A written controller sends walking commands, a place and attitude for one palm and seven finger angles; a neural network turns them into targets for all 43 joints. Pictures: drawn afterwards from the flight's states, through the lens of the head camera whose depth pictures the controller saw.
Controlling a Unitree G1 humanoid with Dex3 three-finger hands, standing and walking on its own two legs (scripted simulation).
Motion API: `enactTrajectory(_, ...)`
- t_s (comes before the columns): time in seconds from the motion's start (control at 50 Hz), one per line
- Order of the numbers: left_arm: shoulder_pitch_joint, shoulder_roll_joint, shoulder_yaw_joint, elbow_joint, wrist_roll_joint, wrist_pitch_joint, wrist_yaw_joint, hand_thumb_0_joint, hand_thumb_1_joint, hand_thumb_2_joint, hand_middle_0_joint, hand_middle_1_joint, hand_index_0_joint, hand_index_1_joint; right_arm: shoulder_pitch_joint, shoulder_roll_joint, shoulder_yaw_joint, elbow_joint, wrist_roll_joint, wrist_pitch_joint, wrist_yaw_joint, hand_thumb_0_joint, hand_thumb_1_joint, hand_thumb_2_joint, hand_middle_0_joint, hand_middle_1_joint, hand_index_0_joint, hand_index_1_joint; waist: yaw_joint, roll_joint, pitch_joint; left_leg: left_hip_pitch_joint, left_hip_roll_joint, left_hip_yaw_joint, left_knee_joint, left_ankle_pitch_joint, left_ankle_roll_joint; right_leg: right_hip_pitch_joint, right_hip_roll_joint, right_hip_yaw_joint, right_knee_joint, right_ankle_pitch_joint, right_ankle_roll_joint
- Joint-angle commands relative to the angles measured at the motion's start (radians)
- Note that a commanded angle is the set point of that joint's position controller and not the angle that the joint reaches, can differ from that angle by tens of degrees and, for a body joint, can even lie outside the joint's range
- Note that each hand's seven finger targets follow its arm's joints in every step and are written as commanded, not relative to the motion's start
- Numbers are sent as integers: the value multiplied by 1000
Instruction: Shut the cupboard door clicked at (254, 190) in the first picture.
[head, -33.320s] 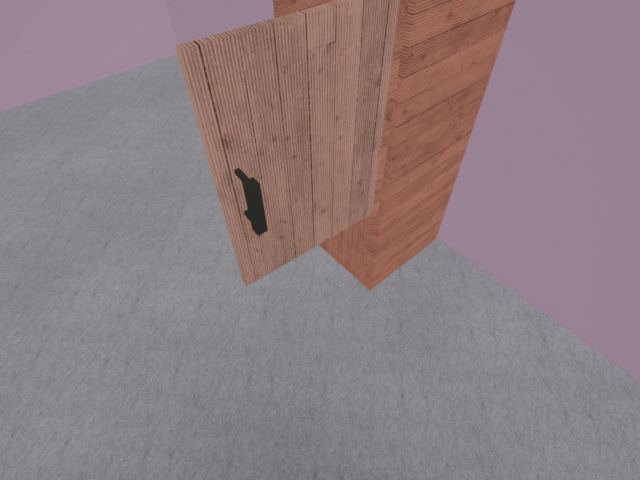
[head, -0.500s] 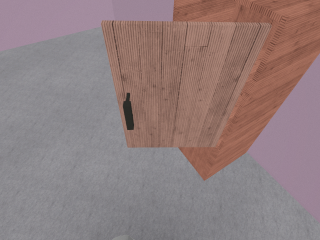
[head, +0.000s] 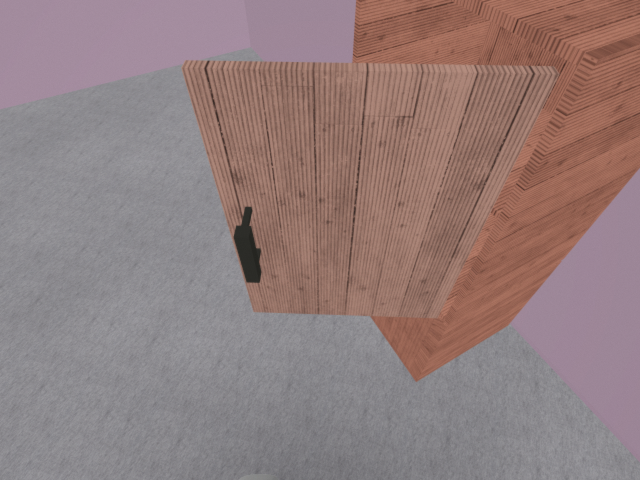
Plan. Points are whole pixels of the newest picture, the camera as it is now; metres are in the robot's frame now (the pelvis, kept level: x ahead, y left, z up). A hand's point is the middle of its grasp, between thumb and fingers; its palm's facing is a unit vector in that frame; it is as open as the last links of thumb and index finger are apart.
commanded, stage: come to a stop and stand still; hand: left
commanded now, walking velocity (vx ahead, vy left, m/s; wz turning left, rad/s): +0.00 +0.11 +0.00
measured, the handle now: (250, 245) +0.47 +0.16 -0.05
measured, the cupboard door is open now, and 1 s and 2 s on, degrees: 59 59 59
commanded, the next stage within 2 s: look again from close up in 1.52 s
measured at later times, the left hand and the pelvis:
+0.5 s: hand out of the picture -0.01 +0.26 -0.17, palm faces -0.02 -0.96 -0.26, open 7.4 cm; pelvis -0.06 +0.06 -0.01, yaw -1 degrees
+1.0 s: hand out of the picture -0.08 +0.20 -0.17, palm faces +0.00 -0.98 -0.18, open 7.4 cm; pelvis -0.06 +0.04 +0.00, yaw +0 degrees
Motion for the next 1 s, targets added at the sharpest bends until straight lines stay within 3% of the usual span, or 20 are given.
enactTrajectory(0.0, 58, 192, 52, -43, 0, -15, 15, 0, 900, 900, -200, -300, -200, -300, 11, -62, -13, -65, 1, -16, 5, 0, -900, -900, 200, 300, 200, 300, 12, -165, -93, -90, 4, -48, 65, -33, -13, 156, -293, 221, -131, 843, -184)
enactTrajectory(0.04, 57, 200, 54, -45, 0, -15, 13, 0, 900, 900, -200, -300, -200, -300, 14, -63, -7, -66, 2, -22, 8, 0, -900, -900, 200, 300, 200, 300, 17, -172, -102, -51, 2, -31, -51, -4, -16, 160, -278, 215, -132, 781, -176)
enactTrajectory(0.08, 45, 199, 54, -42, -2, -15, 10, 0, 900, 900, -200, -300, -200, -300, 55, -55, -2, -52, 3, -31, 9, 0, -900, -900, 200, 300, 200, 300, 3, -186, -119, 24, 1, -4, -230, 84, -15, 152, -245, 194, -114, 694, -145)
enactTrajectory(0.12, 14, 182, 45, -38, -16, -13, 8, 0, 900, 900, -200, -300, -200, -300, 126, -68, 3, -18, 0, -45, 8, 0, -900, -900, 200, 300, 200, 300, -30, -161, -117, 214, 13, -10, -468, 318, -4, 29, -197, 164, -79, 480, -72)
enactTrajectory(0.14, 82, 149, 24, -43, -15, -46, 50, 0, 900, 900, -200, -300, -200, -300, 101, -130, -11, -85, -2, -74, 9, 0, -900, -900, 200, 300, 200, 300, -27, 111, -199, 207, 78, 19, -367, 433, 1, 94, -160, 159, 36, 701, -28)
enactTrajectory(0.16, 67, 186, 21, -62, -18, -52, 46, 0, 900, 900, -200, -300, -200, -300, 86, -142, -1, -114, 0, -86, 8, 0, -900, -900, 200, 300, 200, 300, -24, 186, -203, 178, 101, -25, -304, 698, 21, 72, -154, 104, 53, 666, -15)
enactTrajectory(0.18, 98, 157, 25, -81, -9, -48, 46, 0, 900, 900, -200, -300, -200, -300, 152, -103, -4, -111, -12, -92, 6, 0, -900, -900, 200, 300, 200, 300, -23, 171, -261, 194, 143, -35, -276, 834, 37, 75, -148, 83, 105, 637, -19)
enactTrajectory(0.2, 67, 160, 18, -87, -11, -38, 40, 0, 900, 900, -200, -300, -200, -300, 156, -107, 0, -122, -9, -85, 0, 0, -900, -900, 200, 300, 200, 300, -25, 155, -257, 218, 135, -73, -275, 936, 48, 39, -112, 39, 135, 476, -12)
enactTrajectory(0.22, 49, 141, 11, -93, -12, -24, 34, 0, 900, 900, -200, -300, -200, -300, 137, -120, -3, -130, -6, -80, -3, 0, -900, -900, 200, 300, 200, 300, -21, 159, -191, 214, 159, -103, -320, 976, 67, -25, -66, 13, 121, 220, -3)
enactTrajectory(0.24, 41, 120, 3, -97, -13, -11, 28, 0, 900, 900, -200, -300, -200, -300, 127, -133, -1, -141, -7, -77, -5, 0, -900, -900, 200, 300, 200, 300, -15, 142, -115, 154, 180, -131, -374, 892, 90, -48, -31, 1, 98, 13, 7)
enactTrajectory(0.26, 46, 114, -1, -94, -11, -8, 21, 0, 900, 900, -200, -300, -200, -300, 104, -129, 4, -145, -12, -80, -6, 0, -900, -900, 200, 300, 200, 300, 3, 136, -58, 103, 174, -136, -403, 806, 102, -50, -29, 7, 70, -5, 7)
enactTrajectory(0.3, 69, 116, -10, -88, -11, -5, 10, 0, 900, 900, -200, -300, -200, -300, 81, -114, 12, -158, -9, -79, 0, 0, -900, -900, 200, 300, 200, 300, 11, 43, 7, 8, 128, -133, -457, 429, 89, -40, -45, 48, 0, 34, -1)
enactTrajectory(0.34, 60, 124, -13, -94, -8, -3, 3, 0, 900, 900, -200, -300, -200, -300, 96, -120, 7, -157, -10, -76, 10, 0, -900, -900, 200, 300, 200, 300, -7, -14, 33, -32, 97, -137, -519, 83, 74, -66, -49, 72, -36, -31, 0)
enactTrajectory(0.36, 59, 128, -13, -99, -7, -2, 0, 0, 900, 900, -200, -300, -200, -300, 100, -121, 6, -155, -14, -75, 12, 0, -900, -900, 200, 300, 200, 300, -6, 20, 57, -57, 94, -142, -551, 17, 77, -73, -45, 66, -32, -29, -2)
enactTrajectory(0.4, 89, 125, -10, -102, -4, 2, -2, 0, 900, 900, -200, -300, -200, -300, 105, -126, -2, -152, -17, -74, 16, 0, -900, -900, 200, 300, 200, 300, -2, 29, 42, -87, 103, -154, -588, -80, 80, -60, -32, 49, -11, -34, 3)
enactTrajectory(0.48, 120, 120, -12, -97, -3, -7, -4, 0, 900, 900, -200, -300, -200, -300, 116, -125, 0, -141, -16, -78, 17, 0, -900, -900, 200, 300, 200, 300, 1, 8, -2, -64, 100, -155, -586, -78, 85, -55, -34, 69, -31, -31, 3)
enactTrajectory(0.62, 139, 114, -18, -69, -6, -21, -6, 0, 900, 900, -200, -300, -200, -300, 157, -114, 6, -89, -12, -79, 16, 0, -900, -900, 200, 300, 200, 300, -16, -12, 16, -12, 81, -146, -564, -41, 76, -130, -42, 147, -103, -91, -2)
enactTrajectory(0.7, 147, 109, -22, -43, -10, -32, -6, 0, 900, 900, -200, -300, -200, -300, 177, -103, 10, -57, -7, -85, 13, 0, -900, -900, 200, 300, 200, 300, -25, -16, -6, 35, 76, -129, -536, 33, 71, -137, -53, 175, -131, -64, -5)
enactTrajectory(0.98, 145, 84, -28, 17, -16, -42, -1, 0, 900, 900, -200, -300, -200, -300, 198, -68, 23, 26, -1, -98, 5, 0, -900, -900, 200, 300, 200, 300, -23, -13, -2, 75, 78, -95, -517, 186, 55, -90, -65, 173, -151, 65, -2)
